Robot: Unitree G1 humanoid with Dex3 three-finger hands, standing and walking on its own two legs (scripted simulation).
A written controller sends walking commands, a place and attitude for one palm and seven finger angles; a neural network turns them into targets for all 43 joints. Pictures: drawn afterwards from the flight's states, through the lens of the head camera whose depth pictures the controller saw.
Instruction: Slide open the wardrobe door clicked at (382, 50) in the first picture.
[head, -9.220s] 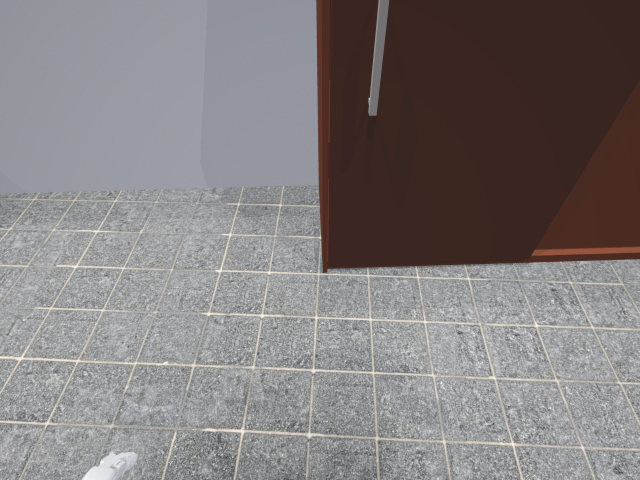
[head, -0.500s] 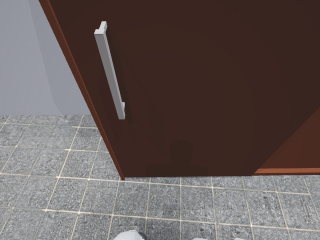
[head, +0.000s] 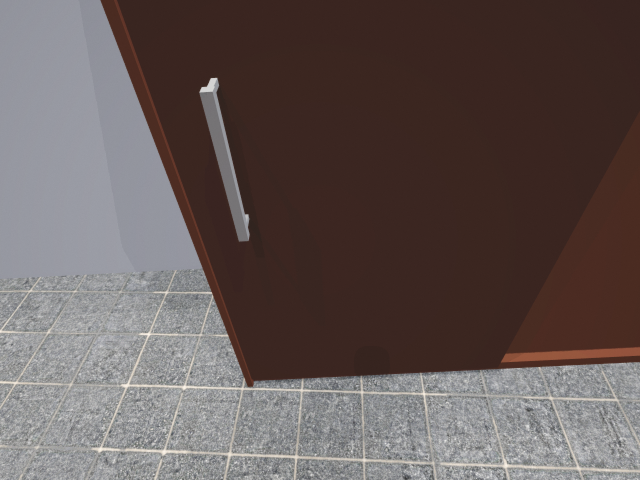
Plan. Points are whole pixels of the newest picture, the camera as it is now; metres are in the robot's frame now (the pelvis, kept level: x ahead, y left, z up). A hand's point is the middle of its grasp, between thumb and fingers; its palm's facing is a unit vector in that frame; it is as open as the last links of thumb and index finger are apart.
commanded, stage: come to a stop and stand still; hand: left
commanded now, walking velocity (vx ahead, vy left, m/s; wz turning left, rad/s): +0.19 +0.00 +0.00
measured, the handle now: (230, 168) +0.58 +0.18 +0.11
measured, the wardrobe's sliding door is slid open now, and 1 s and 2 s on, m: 0.00 0.00 0.00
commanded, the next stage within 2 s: look again from close up in 1.10 s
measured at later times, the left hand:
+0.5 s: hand out of the picture -0.07 +0.12 -0.15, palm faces +0.10 -0.98 -0.16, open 7.4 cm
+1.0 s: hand out of the picture +0.00 +0.18 -0.16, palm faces +0.02 -0.98 -0.20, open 7.4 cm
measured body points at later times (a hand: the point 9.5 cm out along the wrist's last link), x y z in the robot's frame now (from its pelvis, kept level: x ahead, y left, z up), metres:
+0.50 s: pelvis -0.02 -0.02 +0.02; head -0.02 -0.04 +0.47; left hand -0.07 +0.17 -0.13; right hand -0.02 -0.24 -0.15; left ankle -0.02 +0.13 -0.70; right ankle -0.02 -0.06 -0.73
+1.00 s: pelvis +0.01 +0.02 +0.01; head +0.02 +0.01 +0.46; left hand +0.00 +0.23 -0.14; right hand -0.02 -0.18 -0.16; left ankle -0.03 +0.11 -0.73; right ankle -0.02 -0.06 -0.73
